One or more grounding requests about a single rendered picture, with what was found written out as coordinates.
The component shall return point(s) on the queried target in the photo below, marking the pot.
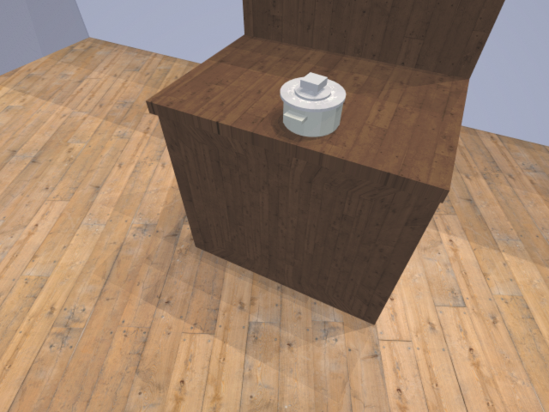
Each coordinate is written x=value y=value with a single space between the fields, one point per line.
x=311 y=124

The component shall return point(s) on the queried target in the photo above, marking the knob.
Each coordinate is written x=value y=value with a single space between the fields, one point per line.
x=313 y=82

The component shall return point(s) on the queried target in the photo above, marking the table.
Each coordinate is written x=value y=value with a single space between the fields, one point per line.
x=334 y=217

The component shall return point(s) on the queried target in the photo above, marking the lid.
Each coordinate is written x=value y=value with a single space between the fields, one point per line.
x=328 y=98

